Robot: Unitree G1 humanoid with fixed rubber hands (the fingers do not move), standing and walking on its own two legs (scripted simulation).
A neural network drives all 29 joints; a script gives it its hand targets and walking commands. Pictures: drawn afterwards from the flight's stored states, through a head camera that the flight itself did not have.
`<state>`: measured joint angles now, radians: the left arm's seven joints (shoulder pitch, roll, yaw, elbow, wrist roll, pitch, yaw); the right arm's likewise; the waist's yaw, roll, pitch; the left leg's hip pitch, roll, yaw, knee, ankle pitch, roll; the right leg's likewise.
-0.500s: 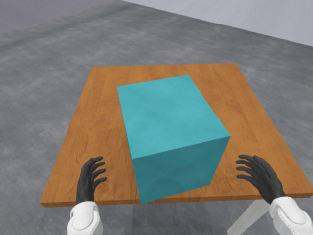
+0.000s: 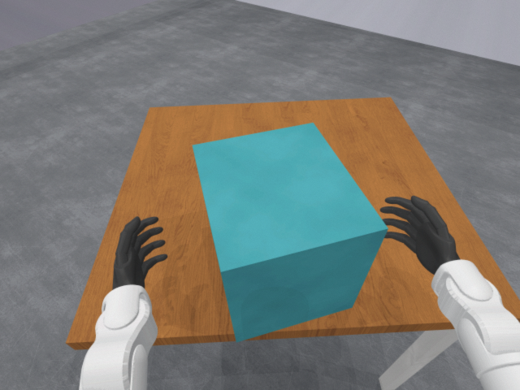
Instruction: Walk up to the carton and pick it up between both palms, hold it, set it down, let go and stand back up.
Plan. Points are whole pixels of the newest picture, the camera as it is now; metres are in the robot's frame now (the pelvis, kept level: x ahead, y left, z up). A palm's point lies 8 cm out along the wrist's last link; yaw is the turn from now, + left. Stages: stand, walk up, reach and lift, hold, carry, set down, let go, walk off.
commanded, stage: reach and lift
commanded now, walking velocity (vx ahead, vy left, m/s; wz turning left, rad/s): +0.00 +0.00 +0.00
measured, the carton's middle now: (275, 230) +0.38 +0.00 +0.03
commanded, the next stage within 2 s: none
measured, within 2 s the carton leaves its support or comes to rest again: neither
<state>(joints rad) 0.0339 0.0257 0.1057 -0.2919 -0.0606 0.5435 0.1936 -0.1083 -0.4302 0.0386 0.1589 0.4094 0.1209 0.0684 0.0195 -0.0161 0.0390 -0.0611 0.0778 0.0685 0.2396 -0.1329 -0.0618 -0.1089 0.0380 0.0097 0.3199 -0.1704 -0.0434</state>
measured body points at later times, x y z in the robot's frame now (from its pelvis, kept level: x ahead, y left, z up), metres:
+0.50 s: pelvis -0.02 -0.02 +0.00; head +0.00 -0.02 +0.45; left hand +0.31 +0.20 +0.15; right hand +0.39 -0.21 +0.14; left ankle +0.00 +0.16 -0.75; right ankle +0.00 -0.09 -0.75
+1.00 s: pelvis +0.00 -0.01 +0.00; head +0.02 -0.02 +0.45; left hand +0.37 +0.21 +0.18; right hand +0.46 -0.18 +0.19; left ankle +0.00 +0.16 -0.75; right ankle +0.00 -0.09 -0.75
